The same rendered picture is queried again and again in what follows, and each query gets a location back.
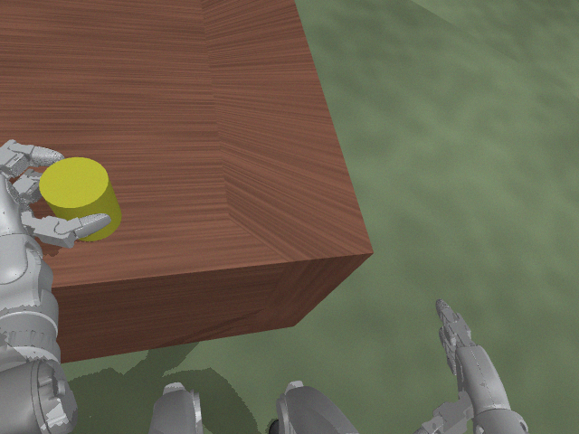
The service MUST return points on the left robot arm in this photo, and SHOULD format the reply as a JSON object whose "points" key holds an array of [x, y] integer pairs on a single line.
{"points": [[35, 397]]}

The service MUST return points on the left robot hand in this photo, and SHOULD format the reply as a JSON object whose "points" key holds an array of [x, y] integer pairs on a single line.
{"points": [[16, 216]]}

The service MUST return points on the right robot arm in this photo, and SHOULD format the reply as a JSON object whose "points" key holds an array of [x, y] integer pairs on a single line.
{"points": [[499, 421]]}

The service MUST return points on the right robot hand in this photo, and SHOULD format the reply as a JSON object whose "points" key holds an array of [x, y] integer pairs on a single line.
{"points": [[479, 385]]}

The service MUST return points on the can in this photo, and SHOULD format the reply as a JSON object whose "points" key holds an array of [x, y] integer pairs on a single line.
{"points": [[78, 187]]}

